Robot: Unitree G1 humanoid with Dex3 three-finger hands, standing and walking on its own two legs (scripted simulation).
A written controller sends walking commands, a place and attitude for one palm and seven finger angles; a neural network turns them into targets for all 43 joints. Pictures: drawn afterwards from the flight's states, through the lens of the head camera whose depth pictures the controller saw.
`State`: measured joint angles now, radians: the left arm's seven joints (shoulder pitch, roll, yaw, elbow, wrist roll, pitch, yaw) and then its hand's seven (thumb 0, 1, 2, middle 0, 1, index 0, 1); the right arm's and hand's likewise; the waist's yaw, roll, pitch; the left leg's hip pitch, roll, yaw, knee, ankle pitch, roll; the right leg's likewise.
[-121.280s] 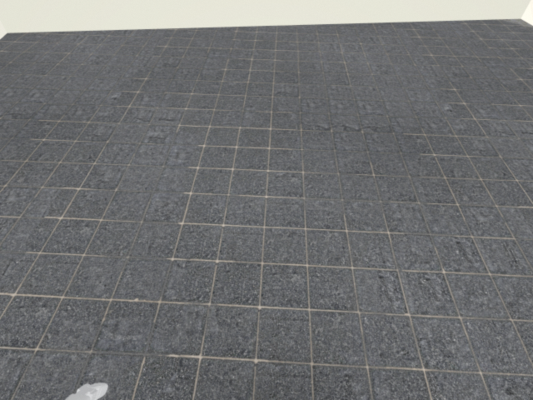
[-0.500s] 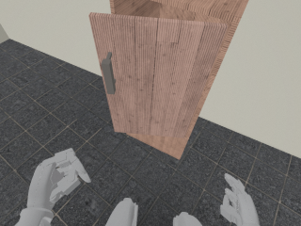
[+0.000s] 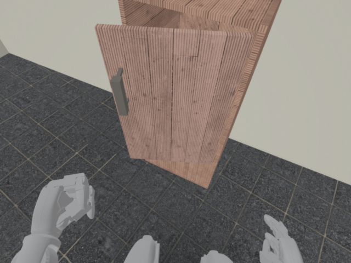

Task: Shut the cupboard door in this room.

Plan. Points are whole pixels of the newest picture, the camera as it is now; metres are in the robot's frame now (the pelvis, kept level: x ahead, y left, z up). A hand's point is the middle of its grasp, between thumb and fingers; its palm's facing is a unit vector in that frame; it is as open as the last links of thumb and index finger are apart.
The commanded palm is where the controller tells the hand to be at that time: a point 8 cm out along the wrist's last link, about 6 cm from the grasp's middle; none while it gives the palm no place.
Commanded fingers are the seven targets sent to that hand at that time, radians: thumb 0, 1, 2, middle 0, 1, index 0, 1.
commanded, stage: raise the hand and make a fist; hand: left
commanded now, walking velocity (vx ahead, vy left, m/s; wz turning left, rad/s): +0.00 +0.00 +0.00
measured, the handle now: (122, 92) +0.54 +0.19 +0.06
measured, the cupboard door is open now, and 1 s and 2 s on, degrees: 23 23 23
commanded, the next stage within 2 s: bring the fist close to the handle in 0.28 s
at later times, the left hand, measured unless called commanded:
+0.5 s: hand (95, 197) +0.24 +0.18 +0.06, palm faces +0.01 -1.00 -0.05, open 3.1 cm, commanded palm +0.23 +0.23 +0.06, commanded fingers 0.00 0.90 0.90 -1.30 -1.50 -1.30 -1.50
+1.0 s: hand (118, 146) +0.36 +0.16 +0.06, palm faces -0.01 -1.00 -0.02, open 3.1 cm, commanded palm +0.34 +0.21 +0.06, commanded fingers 0.00 0.90 0.90 -1.30 -1.50 -1.30 -1.50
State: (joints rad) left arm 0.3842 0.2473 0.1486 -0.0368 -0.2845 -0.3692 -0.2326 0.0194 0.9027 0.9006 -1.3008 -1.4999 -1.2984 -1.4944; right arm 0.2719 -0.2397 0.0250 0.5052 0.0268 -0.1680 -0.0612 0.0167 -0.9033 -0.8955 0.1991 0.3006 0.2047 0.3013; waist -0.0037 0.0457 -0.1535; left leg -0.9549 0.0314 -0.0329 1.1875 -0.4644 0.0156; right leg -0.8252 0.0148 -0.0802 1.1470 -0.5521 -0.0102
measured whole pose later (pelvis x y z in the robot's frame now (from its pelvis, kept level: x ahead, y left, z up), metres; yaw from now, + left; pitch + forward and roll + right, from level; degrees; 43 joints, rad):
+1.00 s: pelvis +0.01 +0.00 +0.01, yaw -1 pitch +15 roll -2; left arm -0.16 0.23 0.16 0.41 -0.21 -0.36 -0.15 0.02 0.90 0.90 -1.30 -1.50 -1.30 -1.50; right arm 0.27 -0.25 0.02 0.59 0.02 -0.10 -0.05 0.01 -0.90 -0.90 0.20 0.30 0.20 0.30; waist -0.04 0.04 -0.14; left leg -0.95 0.03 0.00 1.13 -0.45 0.01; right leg -0.84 0.01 -0.05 1.12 -0.54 -0.01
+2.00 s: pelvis +0.00 -0.01 +0.00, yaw -2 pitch +18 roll -2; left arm -0.61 0.28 0.26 0.95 -0.13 -0.49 -0.14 0.02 0.90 0.90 -1.30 -1.50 -1.30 -1.50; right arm 0.30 -0.25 0.00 0.64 0.01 0.00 -0.02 0.01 -0.91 -0.90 0.20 0.30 0.20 0.30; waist -0.09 0.03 -0.14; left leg -1.02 0.04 0.00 1.13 -0.44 0.01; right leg -0.92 0.02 -0.04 1.13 -0.53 -0.01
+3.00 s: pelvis +0.00 +0.01 -0.03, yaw -4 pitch +29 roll -6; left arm -1.21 0.60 0.33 1.30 -0.04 -0.30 -0.35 0.02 0.90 0.90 -1.30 -1.50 -1.30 -1.50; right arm 0.40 -0.26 0.05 0.66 -0.01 -0.03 0.00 0.01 -0.91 -0.89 0.20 0.30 0.21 0.30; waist -0.25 0.07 -0.13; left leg -1.35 0.06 -0.03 1.31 -0.47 0.04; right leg -1.21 0.04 -0.07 1.24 -0.54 0.01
